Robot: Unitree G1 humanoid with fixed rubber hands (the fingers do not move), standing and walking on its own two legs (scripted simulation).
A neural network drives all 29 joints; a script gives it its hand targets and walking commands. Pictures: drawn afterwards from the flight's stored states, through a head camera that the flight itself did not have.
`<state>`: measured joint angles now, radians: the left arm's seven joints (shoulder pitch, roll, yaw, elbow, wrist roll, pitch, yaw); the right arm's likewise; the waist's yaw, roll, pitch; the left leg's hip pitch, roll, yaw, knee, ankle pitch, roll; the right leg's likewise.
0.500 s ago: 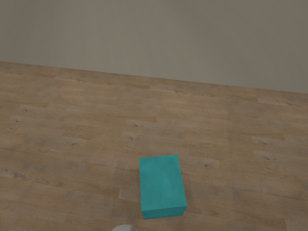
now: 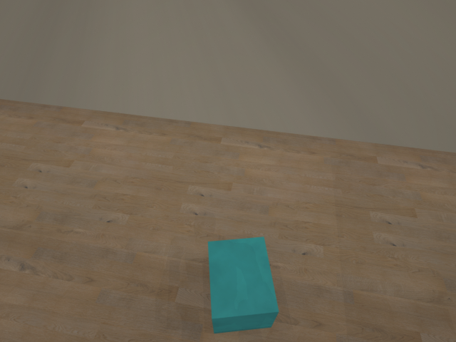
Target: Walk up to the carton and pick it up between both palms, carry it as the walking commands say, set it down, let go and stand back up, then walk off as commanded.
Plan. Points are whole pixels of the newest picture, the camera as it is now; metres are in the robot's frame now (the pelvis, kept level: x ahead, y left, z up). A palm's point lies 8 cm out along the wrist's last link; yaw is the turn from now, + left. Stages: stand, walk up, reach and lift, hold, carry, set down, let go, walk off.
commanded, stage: walk up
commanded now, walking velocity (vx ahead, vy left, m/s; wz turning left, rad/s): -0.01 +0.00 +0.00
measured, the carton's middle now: (239, 284) +0.45 -0.03 -0.67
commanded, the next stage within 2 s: none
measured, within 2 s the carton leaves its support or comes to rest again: neither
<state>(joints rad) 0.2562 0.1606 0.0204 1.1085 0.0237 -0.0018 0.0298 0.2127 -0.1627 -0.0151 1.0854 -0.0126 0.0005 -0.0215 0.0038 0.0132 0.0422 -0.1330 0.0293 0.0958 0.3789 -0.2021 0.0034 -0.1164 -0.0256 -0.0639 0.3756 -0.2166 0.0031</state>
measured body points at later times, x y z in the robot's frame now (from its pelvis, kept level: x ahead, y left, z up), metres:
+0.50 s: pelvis +0.00 -0.02 +0.00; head +0.00 -0.02 +0.45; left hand -0.01 +0.20 -0.16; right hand -0.02 -0.24 -0.16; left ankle +0.00 +0.11 -0.75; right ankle -0.01 -0.12 -0.75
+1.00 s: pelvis +0.01 -0.04 -0.01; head +0.02 -0.03 +0.44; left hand -0.05 +0.17 -0.17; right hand +0.04 -0.26 -0.16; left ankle +0.00 +0.11 -0.75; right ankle -0.01 -0.12 -0.75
